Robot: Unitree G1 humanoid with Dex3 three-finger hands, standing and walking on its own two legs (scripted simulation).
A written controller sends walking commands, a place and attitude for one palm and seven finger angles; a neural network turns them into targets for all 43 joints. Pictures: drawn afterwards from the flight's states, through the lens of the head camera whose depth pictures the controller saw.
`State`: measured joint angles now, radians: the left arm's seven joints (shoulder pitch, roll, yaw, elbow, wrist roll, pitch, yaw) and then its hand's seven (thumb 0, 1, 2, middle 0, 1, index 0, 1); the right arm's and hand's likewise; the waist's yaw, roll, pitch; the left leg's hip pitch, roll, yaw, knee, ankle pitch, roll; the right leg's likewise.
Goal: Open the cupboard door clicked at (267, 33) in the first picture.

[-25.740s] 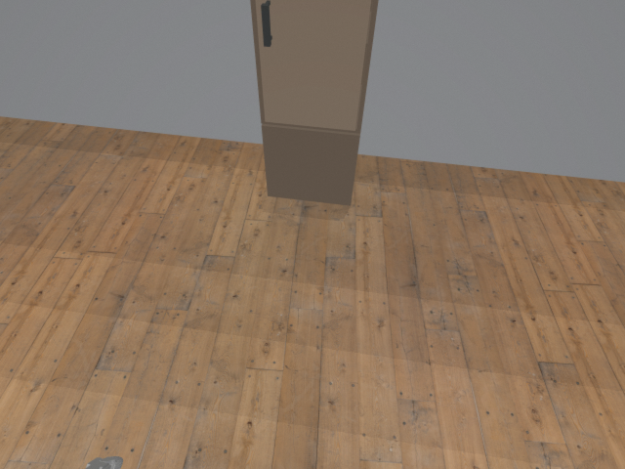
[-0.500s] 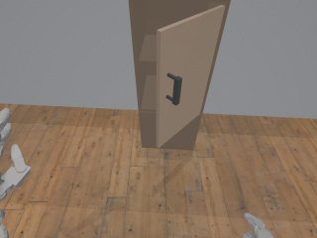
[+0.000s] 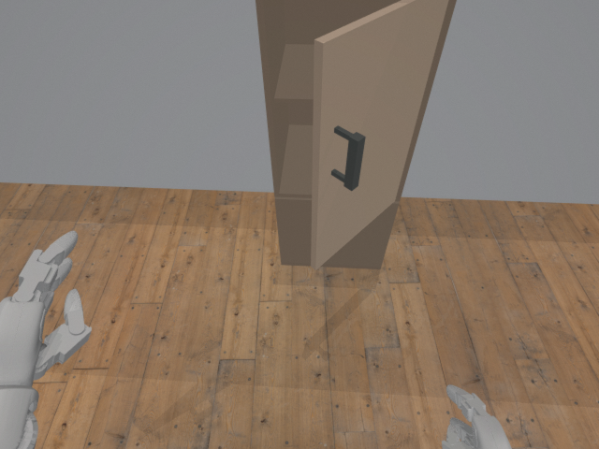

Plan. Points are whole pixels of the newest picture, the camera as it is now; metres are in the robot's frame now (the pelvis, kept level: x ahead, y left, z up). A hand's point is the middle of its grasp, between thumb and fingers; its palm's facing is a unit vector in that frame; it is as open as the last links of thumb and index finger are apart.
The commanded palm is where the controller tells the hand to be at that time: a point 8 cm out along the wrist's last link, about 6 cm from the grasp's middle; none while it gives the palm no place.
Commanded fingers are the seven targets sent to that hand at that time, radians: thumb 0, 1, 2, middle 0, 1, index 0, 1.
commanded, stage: let the arm hang, fingers relaxed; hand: left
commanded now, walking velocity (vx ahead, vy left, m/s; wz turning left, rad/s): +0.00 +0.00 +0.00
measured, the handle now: (345, 158) +0.61 -0.03 +0.03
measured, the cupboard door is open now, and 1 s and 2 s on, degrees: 49 49 49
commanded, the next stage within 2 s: look to check the result in 1.04 s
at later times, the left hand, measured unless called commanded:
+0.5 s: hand out of the picture -0.10 +0.18 -0.16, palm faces +0.07 -0.97 -0.21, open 7.3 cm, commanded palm none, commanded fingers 0.00 0.90 0.90 -0.20 -0.30 -0.20 -0.30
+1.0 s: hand out of the picture -0.01 +0.15 -0.17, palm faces +0.07 -0.98 -0.17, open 7.3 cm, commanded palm none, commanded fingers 0.00 0.90 0.90 -0.20 -0.30 -0.20 -0.30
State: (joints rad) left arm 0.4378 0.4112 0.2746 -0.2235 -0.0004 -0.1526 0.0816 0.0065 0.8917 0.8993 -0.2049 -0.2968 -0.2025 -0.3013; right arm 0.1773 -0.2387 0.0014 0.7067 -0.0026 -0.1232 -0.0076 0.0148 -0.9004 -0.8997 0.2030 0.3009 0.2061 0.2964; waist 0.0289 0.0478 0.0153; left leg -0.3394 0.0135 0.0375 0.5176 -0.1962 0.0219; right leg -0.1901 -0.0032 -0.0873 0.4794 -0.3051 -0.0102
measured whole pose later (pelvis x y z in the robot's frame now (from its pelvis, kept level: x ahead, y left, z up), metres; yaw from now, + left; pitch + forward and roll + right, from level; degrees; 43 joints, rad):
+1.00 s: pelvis +0.00 +0.00 +0.00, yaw +1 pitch -2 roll +0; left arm 0.29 0.11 0.02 1.14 0.00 0.00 0.04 0.01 0.92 0.90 -0.20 -0.29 -0.20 -0.30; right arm 0.30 -0.12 0.00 1.14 -0.03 0.02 -0.03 0.01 -0.91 -0.90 0.20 0.30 0.20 0.30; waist -0.01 0.01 0.04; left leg -0.25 -0.01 0.03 0.45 -0.17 0.02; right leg -0.11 -0.02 -0.10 0.45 -0.31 -0.01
